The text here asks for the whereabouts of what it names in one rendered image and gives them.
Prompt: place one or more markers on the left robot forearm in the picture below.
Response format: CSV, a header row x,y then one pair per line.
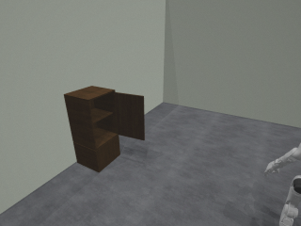
x,y
284,160

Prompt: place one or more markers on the robot left shin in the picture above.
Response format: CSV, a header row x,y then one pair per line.
x,y
284,220

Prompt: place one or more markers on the robot left hand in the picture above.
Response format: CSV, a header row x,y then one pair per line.
x,y
270,168

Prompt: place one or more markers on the left robot thigh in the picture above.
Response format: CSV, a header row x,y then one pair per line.
x,y
294,197

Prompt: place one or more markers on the robot left upper arm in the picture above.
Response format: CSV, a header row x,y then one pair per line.
x,y
297,154

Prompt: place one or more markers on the cupboard door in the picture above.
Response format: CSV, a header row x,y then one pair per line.
x,y
130,115

